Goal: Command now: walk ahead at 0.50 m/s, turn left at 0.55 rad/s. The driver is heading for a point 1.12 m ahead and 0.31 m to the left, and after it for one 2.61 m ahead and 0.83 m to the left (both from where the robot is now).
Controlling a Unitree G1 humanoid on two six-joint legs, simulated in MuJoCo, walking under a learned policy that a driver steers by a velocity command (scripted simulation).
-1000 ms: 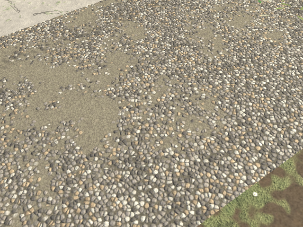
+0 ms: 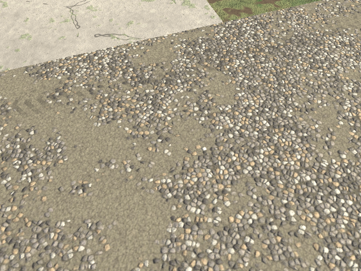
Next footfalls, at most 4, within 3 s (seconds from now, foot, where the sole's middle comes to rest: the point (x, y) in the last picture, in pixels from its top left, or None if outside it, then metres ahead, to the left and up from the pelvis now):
0.28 left None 0.28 0.12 -0.78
0.82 right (173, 229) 0.64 0.09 -0.78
1.34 left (103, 196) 0.79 0.39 -0.78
1.82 right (137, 174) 0.90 0.26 -0.78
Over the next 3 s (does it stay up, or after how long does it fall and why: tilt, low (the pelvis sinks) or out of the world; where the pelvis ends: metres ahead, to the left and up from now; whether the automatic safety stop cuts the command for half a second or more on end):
stays up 0.71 0.28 0.00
